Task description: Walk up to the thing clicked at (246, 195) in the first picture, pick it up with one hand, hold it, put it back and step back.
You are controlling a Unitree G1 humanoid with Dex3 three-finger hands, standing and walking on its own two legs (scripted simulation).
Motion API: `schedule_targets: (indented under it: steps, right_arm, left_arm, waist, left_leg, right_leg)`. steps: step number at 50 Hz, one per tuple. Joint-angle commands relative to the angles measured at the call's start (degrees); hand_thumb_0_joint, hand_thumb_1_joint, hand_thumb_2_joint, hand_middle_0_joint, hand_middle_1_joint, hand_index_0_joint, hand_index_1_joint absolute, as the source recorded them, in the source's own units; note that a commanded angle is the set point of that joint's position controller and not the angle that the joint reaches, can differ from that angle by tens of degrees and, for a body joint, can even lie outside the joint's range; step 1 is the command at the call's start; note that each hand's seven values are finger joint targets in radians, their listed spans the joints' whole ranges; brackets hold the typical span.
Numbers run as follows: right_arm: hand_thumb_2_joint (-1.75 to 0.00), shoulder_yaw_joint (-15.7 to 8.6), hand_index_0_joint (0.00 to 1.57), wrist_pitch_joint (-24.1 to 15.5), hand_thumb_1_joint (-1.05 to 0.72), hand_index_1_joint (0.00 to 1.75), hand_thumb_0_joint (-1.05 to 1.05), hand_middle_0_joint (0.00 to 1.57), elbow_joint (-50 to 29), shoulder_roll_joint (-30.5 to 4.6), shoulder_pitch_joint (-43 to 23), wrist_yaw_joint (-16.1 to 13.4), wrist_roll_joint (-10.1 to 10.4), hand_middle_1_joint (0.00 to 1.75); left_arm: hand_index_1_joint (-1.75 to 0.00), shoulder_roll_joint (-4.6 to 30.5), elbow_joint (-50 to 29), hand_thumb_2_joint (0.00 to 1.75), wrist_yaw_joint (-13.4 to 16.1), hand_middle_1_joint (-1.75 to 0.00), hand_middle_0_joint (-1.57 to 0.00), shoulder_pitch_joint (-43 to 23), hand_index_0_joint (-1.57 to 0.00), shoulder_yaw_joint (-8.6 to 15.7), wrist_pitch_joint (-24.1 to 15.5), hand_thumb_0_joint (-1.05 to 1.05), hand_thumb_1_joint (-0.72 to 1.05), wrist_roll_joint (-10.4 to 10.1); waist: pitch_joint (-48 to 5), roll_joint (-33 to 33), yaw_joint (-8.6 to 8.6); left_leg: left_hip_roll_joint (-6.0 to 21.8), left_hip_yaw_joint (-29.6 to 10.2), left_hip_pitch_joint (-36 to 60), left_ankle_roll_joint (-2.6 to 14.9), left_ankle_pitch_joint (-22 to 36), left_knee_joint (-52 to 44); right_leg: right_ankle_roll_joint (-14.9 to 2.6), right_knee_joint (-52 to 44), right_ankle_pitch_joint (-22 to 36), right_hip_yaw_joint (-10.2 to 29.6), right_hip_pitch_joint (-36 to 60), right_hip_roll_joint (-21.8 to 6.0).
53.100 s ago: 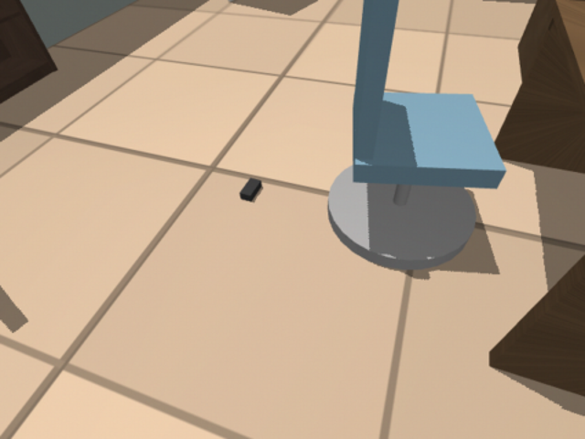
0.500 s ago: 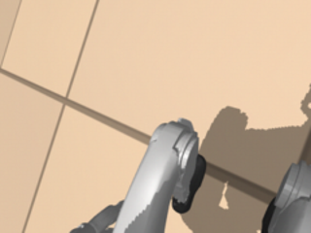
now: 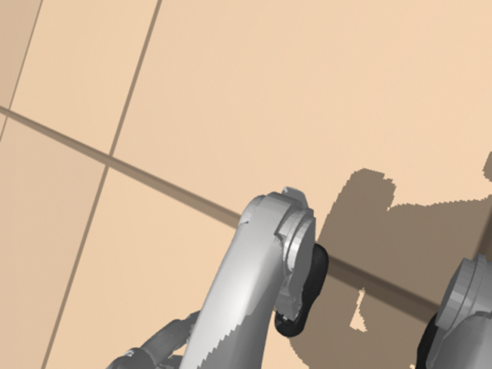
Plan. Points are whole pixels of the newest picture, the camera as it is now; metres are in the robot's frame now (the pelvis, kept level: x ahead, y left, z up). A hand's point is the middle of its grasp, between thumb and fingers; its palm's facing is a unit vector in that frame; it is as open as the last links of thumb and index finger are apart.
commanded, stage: close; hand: right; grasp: from above
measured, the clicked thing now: out of the picture +0.44 -0.33 -0.29
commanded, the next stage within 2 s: settle in 0.18 s
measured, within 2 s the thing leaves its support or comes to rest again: leaves its support in 0.56 s
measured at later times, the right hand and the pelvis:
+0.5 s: hand out of the picture +0.43 -0.33 -0.25, palm faces -0.42 +0.21 -0.88, open 9.0 cm; pelvis +0.00 +0.00 +0.00, yaw +0 degrees
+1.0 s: hand out of the picture +0.41 -0.34 -0.16, palm faces -0.44 +0.15 -0.88, open 8.8 cm; pelvis +0.00 +0.01 +0.01, yaw -5 degrees
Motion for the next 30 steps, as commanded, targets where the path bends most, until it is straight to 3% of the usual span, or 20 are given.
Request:
schedule_targets:
  steps: [1,4,7,10,13,16,18,20,22,23,24,26,27,28,30]
  right_arm:
    - [-0.48,-0.32,0.74,0.26,-0.37,0.63,0.0,0.67,-3.68,-11.42,-10.93,-0.44,1.59,0.7]
    - [-0.48,-1.31,0.78,0.04,-0.41,0.6,0.0,0.73,-4.08,-12.67,-9.63,0.13,2.06,0.66]
    - [-0.49,-0.27,0.81,-0.03,-0.45,0.59,0.0,0.77,-3.17,-11.52,-9.01,0.82,2.26,0.63]
    - [-0.49,-2.29,0.87,-0.51,-0.52,0.57,0.0,0.82,-5.15,-12.75,-8.57,0.85,3.0,0.62]
    - [-0.54,-0.56,0.92,-0.85,-0.57,0.57,0.0,0.9,-3.74,-11.24,-7.56,1.4,2.77,0.59]
    - [-0.56,-2.26,1.01,-1.22,-0.62,0.6,0.0,0.97,-6.76,-13.16,-8.96,1.14,2.94,0.64]
    - [-0.59,-1.52,1.04,-0.75,-0.66,0.6,0.0,1.01,-4.48,-12.09,-7.54,1.66,2.72,0.63]
    - [-0.56,-1.64,1.07,-0.76,-0.69,0.58,0.0,1.03,-5.43,-11.99,-7.98,1.92,2.91,0.62]
    - [-0.55,-2.33,1.08,-0.65,-0.7,0.57,0.0,1.04,-7.9,-13.03,-9.15,2.05,2.61,0.61]
    - [-0.57,-3.72,1.09,-0.78,-0.71,0.57,0.0,1.06,-12.5,-14.32,-10.34,1.94,2.23,0.6]
    - [-0.59,-4.14,1.1,-0.49,-0.72,0.57,0.0,1.08,-11.48,-14.03,-9.37,1.9,2.11,0.59]
    - [-0.57,-2.97,1.12,-0.23,-0.75,0.56,0.0,1.09,-11.65,-11.52,-8.82,2.58,1.35,0.59]
    - [-0.57,-4.39,1.12,-0.31,-0.75,0.54,0.0,1.1,-12.75,-12.42,-7.87,2.33,1.69,0.57]
    - [-0.56,-4.27,1.12,-0.09,-0.76,0.54,0.0,1.1,-13.66,-12.02,-7.63,2.52,1.19,0.56]
    - [-0.57,-5.85,1.12,-0.3,-0.77,0.56,0.0,1.09,-21.7,-13.49,-11.08,2.69,1.35,0.59]
  left_arm:
    - [-0.3,19.2,0.32,0.9,-0.05,-0.3,-0.2,10.47,-0.2,5.49,-0.4,0.0,0.89,-0.35]
    - [-0.3,19.14,0.0,0.9,0.2,-0.3,-0.2,10.48,-0.2,5.31,-0.02,0.0,0.89,-0.51]
    - [-0.3,18.6,-0.26,0.9,0.3,-0.3,-0.2,10.85,-0.2,5.02,0.3,0.0,0.9,-0.41]
    - [-0.3,18.62,-0.05,0.9,0.66,-0.3,-0.2,11.03,-0.2,5.44,0.73,0.0,0.9,-0.6]
    - [-0.3,18.5,-0.66,0.9,1.05,-0.3,-0.2,11.05,-0.2,5.23,1.28,0.0,0.9,-0.41]
    - [-0.3,18.42,0.01,0.9,1.35,-0.3,-0.2,12.09,-0.2,5.38,1.86,0.0,0.91,-0.29]
    - [-0.3,18.1,-0.48,0.9,1.21,-0.3,-0.2,12.18,-0.2,5.17,1.83,0.0,0.91,-0.28]
    - [-0.3,17.9,-0.59,0.9,1.52,-0.3,-0.2,11.74,-0.2,5.51,2.18,0.0,0.91,-0.68]
    - [-0.3,18.31,-0.54,0.9,1.57,-0.3,-0.2,12.0,-0.2,6.25,2.22,0.0,0.91,-0.67]
    - [-0.3,18.97,-0.16,0.9,1.54,-0.3,-0.2,12.59,-0.2,7.16,2.2,0.0,0.91,-0.68]
    - [-0.3,18.26,0.0,0.9,1.5,-0.3,-0.2,12.09,-0.2,7.08,2.36,0.0,0.91,-0.79]
    - [-0.3,17.59,-0.07,0.9,0.9,-0.3,-0.2,11.95,-0.2,7.29,2.38,0.0,0.91,-0.67]
    - [-0.3,17.38,0.6,0.9,1.09,-0.3,-0.2,12.09,-0.2,7.53,2.83,0.0,0.91,-0.79]
    - [-0.3,17.17,0.54,0.9,1.25,-0.3,-0.2,12.11,-0.2,7.99,3.1,0.0,0.91,-1.04]
    - [-0.3,16.96,1.34,0.9,1.04,-0.3,-0.2,13.08,-0.2,9.26,3.12,0.0,0.91,-1.46]
  waist:
    - [-32.67,-29.44,2.66]
    - [-33.85,-28.74,1.7]
    - [-32.95,-28.04,2.77]
    - [-35.63,-29.36,0.74]
    - [-33.47,-26.83,2.2]
    - [-36.68,-29.1,0.93]
    - [-35.04,-28.09,1.81]
    - [-34.72,-28.11,1.36]
    - [-36.26,-30.77,0.68]
    - [-39.69,-34.6,-0.55]
    - [-40.39,-35.73,-0.95]
    - [-39.64,-35.92,-0.09]
    - [-40.38,-35.7,-0.9]
    - [-41.5,-35.53,-0.95]
    - [-44.98,-38.71,-2.11]
  left_leg:
    - [-1.95,7.27,18.48,4.96,13.69,-9.69]
    - [-1.94,6.99,19.83,4.84,13.76,-10.07]
    - [-2.06,6.51,20.45,4.81,13.69,-10.54]
    - [-2.1,6.77,20.38,5.06,13.66,-10.23]
    - [-2.38,6.24,20.72,4.84,12.43,-11.43]
    - [-2.45,6.22,21.86,5.04,13.52,-11.12]
    - [-2.35,6.38,21.1,4.97,13.83,-10.59]
    - [-2.34,6.24,20.3,5.06,12.59,-10.75]
    - [-2.1,6.17,20.21,5.45,12.42,-10.28]
    - [-2.08,6.72,19.31,5.66,13.9,-9.32]
    - [-1.8,6.9,18.43,5.9,13.66,-8.65]
    - [-1.79,7.14,16.8,5.8,14.39,-7.89]
    - [-2.07,6.83,18.28,5.82,15.21,-8.42]
    - [-2.31,6.14,19.19,5.85,16.02,-8.88]
    - [-1.82,5.83,18.68,5.98,17.34,-8.61]
  right_leg:
    - [-0.11,-16.72,12.44,-5.94,26.88,-1.91]
    - [-0.34,-16.43,12.67,-6.31,26.18,-1.8]
    - [-0.55,-16.1,11.93,-6.93,25.64,-1.78]
    - [-0.31,-16.75,12.83,-6.58,26.39,-1.74]
    - [-0.78,-16.16,10.52,-7.13,24.45,-1.71]
    - [-0.68,-16.27,12.46,-7.06,25.56,-1.72]
    - [-0.69,-16.11,12.69,-6.93,25.4,-1.7]
    - [-0.64,-16.5,11.16,-6.88,24.9,-1.73]
    - [-0.28,-17.37,11.31,-6.8,26.81,-1.7]
    - [0.31,-18.05,13.86,-6.44,30.29,-1.7]
    - [0.62,-18.32,13.85,-6.18,31.03,-1.75]
    - [0.7,-17.78,14.68,-6.27,31.17,-1.72]
    - [0.63,-18.13,15.41,-6.6,30.38,-1.67]
    - [0.34,-17.3,15.9,-7.55,29.86,-1.46]
    - [0.48,-17.06,17.89,-8.14,32.14,-1.3]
